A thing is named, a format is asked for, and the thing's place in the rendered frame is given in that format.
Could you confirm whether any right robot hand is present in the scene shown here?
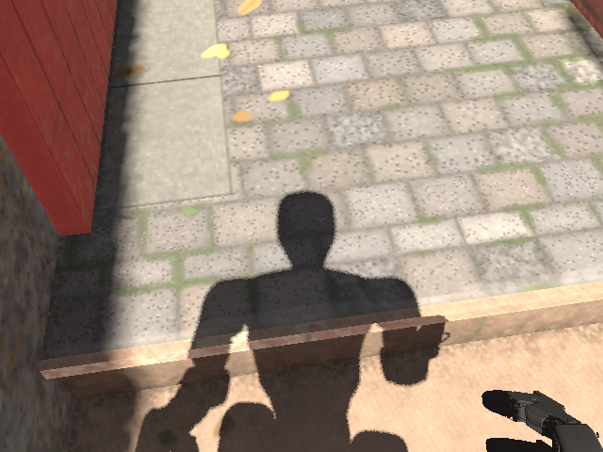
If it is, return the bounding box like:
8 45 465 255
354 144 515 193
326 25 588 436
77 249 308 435
481 390 603 452

